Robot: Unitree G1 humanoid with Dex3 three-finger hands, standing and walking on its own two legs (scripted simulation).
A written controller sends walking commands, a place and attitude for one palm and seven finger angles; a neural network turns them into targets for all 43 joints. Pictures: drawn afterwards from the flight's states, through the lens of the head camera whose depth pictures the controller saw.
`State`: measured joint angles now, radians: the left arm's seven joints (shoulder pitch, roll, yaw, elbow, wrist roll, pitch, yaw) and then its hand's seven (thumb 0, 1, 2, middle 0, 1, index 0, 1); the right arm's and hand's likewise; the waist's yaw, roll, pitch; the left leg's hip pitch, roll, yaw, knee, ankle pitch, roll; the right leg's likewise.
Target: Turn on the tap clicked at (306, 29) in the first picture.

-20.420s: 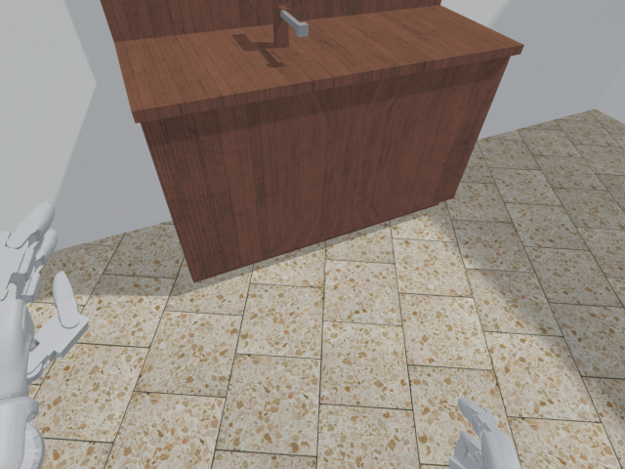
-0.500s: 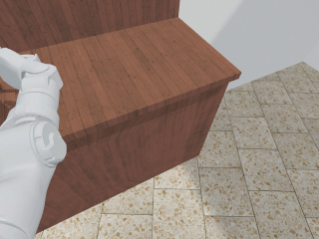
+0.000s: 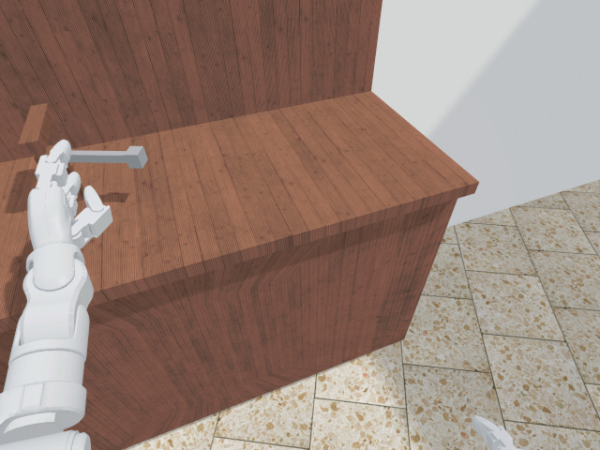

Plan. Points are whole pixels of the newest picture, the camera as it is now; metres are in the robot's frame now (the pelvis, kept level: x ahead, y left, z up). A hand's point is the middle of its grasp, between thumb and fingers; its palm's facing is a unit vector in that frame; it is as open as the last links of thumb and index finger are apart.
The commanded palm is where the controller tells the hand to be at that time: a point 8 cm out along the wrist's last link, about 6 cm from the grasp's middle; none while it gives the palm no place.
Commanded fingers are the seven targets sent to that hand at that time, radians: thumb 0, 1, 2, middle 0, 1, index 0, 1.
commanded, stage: draw the hand back beside the body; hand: left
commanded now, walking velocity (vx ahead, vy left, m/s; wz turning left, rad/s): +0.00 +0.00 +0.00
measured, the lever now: (136, 157) +0.55 +0.33 +0.12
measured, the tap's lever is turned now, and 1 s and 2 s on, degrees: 67 67 67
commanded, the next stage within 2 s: step back with the hand held close in 1.06 s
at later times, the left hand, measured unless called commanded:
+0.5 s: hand (67, 285) +0.23 +0.26 +0.18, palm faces +0.45 -0.87 -0.21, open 7.5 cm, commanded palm +0.18 +0.28 +0.18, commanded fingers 0.00 0.90 0.90 -0.20 -0.29 -0.20 -0.29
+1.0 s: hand (41, 371) +0.15 +0.24 +0.17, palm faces +0.49 -0.82 -0.29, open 7.4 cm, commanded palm +0.10 +0.27 +0.17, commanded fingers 0.00 0.90 0.90 -0.20 -0.30 -0.20 -0.30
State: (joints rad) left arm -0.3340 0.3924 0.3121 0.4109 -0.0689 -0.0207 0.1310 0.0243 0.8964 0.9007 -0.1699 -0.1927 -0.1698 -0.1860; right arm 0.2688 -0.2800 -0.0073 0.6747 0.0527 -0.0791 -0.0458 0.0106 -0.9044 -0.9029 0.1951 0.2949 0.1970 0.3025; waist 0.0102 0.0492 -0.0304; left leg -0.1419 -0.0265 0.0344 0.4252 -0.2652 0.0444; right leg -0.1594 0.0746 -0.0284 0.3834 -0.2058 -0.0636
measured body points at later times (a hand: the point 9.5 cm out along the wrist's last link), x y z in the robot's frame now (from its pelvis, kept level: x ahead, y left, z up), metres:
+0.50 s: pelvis -0.04 +0.00 +0.00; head -0.07 -0.02 +0.45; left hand +0.20 +0.30 +0.19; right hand +0.14 -0.21 -0.09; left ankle -0.02 +0.09 -0.74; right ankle +0.00 -0.08 -0.74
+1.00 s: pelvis -0.04 -0.01 +0.00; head -0.07 -0.04 +0.45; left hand +0.12 +0.28 +0.18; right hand +0.18 -0.21 -0.07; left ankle -0.02 +0.09 -0.74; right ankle +0.00 -0.08 -0.74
